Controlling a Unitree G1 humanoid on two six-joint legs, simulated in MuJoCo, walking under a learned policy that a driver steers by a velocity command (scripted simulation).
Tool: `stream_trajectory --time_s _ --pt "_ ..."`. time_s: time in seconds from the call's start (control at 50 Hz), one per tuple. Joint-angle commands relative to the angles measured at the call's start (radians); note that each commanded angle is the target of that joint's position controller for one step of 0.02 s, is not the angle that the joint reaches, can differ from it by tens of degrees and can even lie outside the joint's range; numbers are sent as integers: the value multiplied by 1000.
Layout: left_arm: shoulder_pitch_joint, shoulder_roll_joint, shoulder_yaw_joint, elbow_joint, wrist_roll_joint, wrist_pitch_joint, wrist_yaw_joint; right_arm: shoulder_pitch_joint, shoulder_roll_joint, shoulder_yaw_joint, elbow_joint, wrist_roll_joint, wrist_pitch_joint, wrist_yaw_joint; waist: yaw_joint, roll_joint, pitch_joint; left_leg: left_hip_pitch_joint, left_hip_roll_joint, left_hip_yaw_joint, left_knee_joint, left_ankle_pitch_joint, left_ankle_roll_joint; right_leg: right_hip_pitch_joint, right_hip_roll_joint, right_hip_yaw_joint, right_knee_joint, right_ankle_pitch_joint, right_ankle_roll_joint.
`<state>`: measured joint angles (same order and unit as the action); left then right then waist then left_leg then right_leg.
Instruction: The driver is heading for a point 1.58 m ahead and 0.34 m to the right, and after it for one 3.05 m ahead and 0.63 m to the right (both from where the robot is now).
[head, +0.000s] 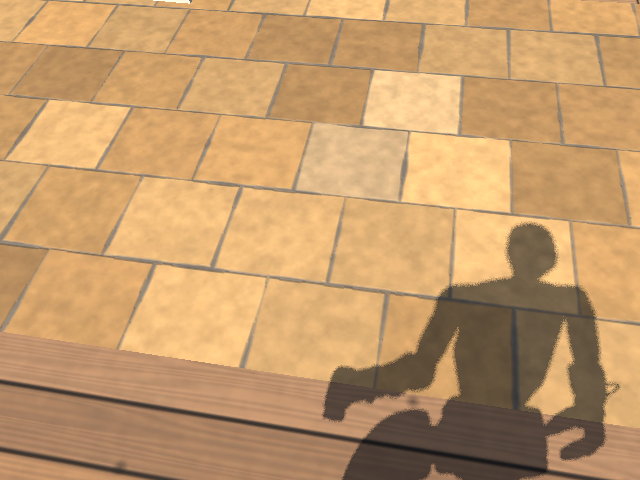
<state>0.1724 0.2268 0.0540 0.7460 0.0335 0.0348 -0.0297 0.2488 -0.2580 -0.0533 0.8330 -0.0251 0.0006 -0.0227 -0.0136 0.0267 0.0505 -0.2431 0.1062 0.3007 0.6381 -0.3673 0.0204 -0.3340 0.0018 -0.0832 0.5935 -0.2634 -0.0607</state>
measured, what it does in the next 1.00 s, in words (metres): steps on the spot, turning right: left foot, then right foot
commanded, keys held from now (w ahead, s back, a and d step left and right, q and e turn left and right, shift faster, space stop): e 0.50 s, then w+e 0.10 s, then w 0.40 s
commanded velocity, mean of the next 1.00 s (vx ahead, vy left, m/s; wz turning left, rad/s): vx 0.16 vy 0.00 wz -0.46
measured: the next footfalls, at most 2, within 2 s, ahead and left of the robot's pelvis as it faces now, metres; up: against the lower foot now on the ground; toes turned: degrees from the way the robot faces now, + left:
left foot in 0.48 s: +0.07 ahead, +0.11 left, +0.00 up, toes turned -20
right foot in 0.94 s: +0.07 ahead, -0.15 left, +0.00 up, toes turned -28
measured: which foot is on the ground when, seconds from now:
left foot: up 0.00-0.46, down 0.48-0.94, up 0.96-1.00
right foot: down 0.00-0.48, up 0.50-0.92, down 0.94-1.00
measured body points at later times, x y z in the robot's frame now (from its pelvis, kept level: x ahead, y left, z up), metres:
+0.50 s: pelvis +0.00 +0.03 +0.01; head +0.03 +0.03 +0.46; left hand +0.19 +0.26 -0.12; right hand +0.05 -0.27 -0.09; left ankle +0.04 +0.12 -0.73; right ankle +0.03 -0.08 -0.72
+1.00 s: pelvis +0.07 -0.05 +0.01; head +0.08 -0.06 +0.46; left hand +0.33 +0.10 -0.09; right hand -0.06 -0.28 -0.13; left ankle +0.04 +0.11 -0.69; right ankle +0.04 -0.13 -0.73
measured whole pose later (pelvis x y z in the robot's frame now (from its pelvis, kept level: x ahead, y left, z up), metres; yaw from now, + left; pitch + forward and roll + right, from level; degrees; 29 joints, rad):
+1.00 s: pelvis +0.07 -0.05 +0.01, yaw -27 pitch +1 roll +0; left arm 0.17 0.25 0.03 0.75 0.04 -0.04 -0.03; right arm 0.42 -0.27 -0.06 0.87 -0.02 -0.03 0.02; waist -0.05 0.02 0.00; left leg -0.22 0.05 0.06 0.77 -0.44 0.05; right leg -0.27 0.03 -0.03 0.50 -0.24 -0.06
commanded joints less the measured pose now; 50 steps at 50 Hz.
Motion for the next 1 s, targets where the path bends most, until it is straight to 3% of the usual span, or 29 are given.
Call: stream_trajectory --time_s 0.02,0.04,0.08,0.1,0.12,0.14,0.18,0.28,0.34,0.4,0.44,0.46,0.48,0.5,0.52,0.54,0.56,0.58,0.64,0.74,0.84,0.88,0.92,0.94,0.96,0.98,1.0 --pt "186 308 83 -36 -19 -24 23 2 -63 -16 -119 5 26 -5 76 -356 -152 -327 -111 -161 436 -329 -47 287 -407 589 -254 681 -269" --pt "215 267 77 -29 -34 -17 25 -25 -96 -20 -112 -5 39 -4 86 -169 -149 -357 -74 -268 535 -289 -56 298 -378 512 -253 651 -289" --pt "82 194 53 -47 -25 0 37 -37 -78 -20 -101 15 31 -1 23 -111 -58 -353 -52 -317 496 -122 -54 191 -253 378 -276 484 -218" --pt "32 173 46 -62 -33 3 42 -34 -95 -26 -101 2 29 -1 6 -126 -52 -341 -51 -320 464 -71 -54 179 -213 348 -280 457 -189" --pt "11 159 41 -72 -30 2 40 -10 -100 -28 -90 -10 32 1 -3 -128 -78 -313 -69 -309 475 -41 -56 177 -187 326 -273 493 -181" --pt "22 164 42 -73 -30 -2 36 3 -97 -28 -88 -10 36 3 -4 -115 -104 -297 -79 -312 474 -31 -59 184 -183 325 -267 515 -181" --pt "46 188 50 -68 -28 -10 30 -1 -82 -25 -96 0 42 4 2 -97 -120 -292 -86 -321 423 -27 -65 195 -177 342 -267 476 -183" --pt "80 211 60 -69 -17 -2 27 -66 -79 -18 -133 3 47 -2 40 -145 -97 -277 -102 -338 258 -37 -66 172 -170 440 -291 205 -191" --pt "71 223 66 -77 -11 4 20 -78 -80 -14 -150 10 38 -4 46 -150 -98 -210 -126 -339 171 -47 -54 134 -161 489 -278 174 -186" --pt "43 225 69 -85 -9 9 13 -45 -85 -12 -158 20 26 -10 34 -163 -110 -111 -155 -337 56 -59 -32 106 -149 546 -255 227 -160" --pt "2 220 69 -91 -20 14 10 25 -78 -9 -147 23 15 -18 -10 -157 -111 22 -173 -329 -140 21 -10 53 -112 562 -224 209 -110" --pt "-10 203 64 -96 -30 13 15 65 -95 -14 -139 18 7 -26 -32 -127 -107 121 -135 -357 -288 79 5 -16 -68 542 -189 109 -56" --pt "26 137 48 -106 -35 8 19 64 -183 -29 -150 1 2 -36 -6 53 -105 191 87 -566 -418 -22 54 -123 31 426 -25 -122 10" --pt "43 132 51 -115 -29 5 28 -35 -271 -47 -184 -4 8 -30 18 235 -53 112 289 -807 -477 46 165 -263 204 184 192 -289 47" --pt "27 208 66 -106 10 6 27 -18 -224 -42 -184 -17 9 -21 9 134 -55 36 299 -770 -460 19 214 -226 100 206 377 -268 49" --pt "42 215 73 -88 8 8 16 -58 -155 -22 -190 -14 5 -14 37 89 -44 15 226 -689 -464 -86 188 -215 88 214 441 -190 40" --pt "73 208 73 -70 7 13 2 -96 -132 -15 -197 -9 3 -10 57 99 -19 20 162 -608 -476 -129 148 -234 82 200 491 -127 46" --pt "86 206 73 -63 8 17 -14 -104 -133 -15 -199 -4 -1 -12 58 140 -23 65 128 -561 -484 -146 128 -268 73 182 536 -87 53" --pt "37 171 57 -69 5 13 -37 0 -136 -20 -172 0 -19 -6 -3 100 -12 175 118 -516 -495 -132 135 -345 61 171 524 -50 76" --pt "-25 136 39 -66 7 -7 -35 112 -147 -32 -103 -2 -58 9 -46 99 11 273 144 -479 -511 -58 156 -350 52 187 313 -17 86" --pt "-109 107 10 -86 5 -29 -39 130 -167 -42 -59 -3 -67 30 -58 133 32 131 140 -400 -497 -17 165 -132 8 53 49 -79 56" --pt "-98 109 5 -85 1 -41 -33 143 -179 -48 -40 1 -60 39 -43 129 36 76 149 -398 -465 32 173 -20 20 13 -42 -70 24" --pt "55 111 5 -29 9 -62 -18 118 -166 -44 -30 17 -52 41 49 62 -1 -44 117 -342 -327 150 148 239 52 -2 -178 21 -9" --pt "197 153 20 21 16 -76 -5 103 -118 -26 -37 13 -54 42 112 -30 -85 -129 58 -275 -144 187 116 437 -8 93 -210 -20 -26" --pt "335 270 45 31 31 -84 11 51 -20 5 -107 18 -60 50 170 -281 -181 -356 -64 -159 203 -38 52 615 -310 525 -360 -327 -104" --pt "339 327 59 44 2 -83 20 24 -94 -15 -119 -2 -55 44 154 -271 -104 -512 -125 -247 381 -179 57 527 -401 760 -434 -343 -184" --pt "258 261 41 31 -4 -82 21 30 -131 -26 -104 -4 -51 47 104 -158 -25 -538 -56 -318 454 -117 73 471 -362 638 -401 -297 -185"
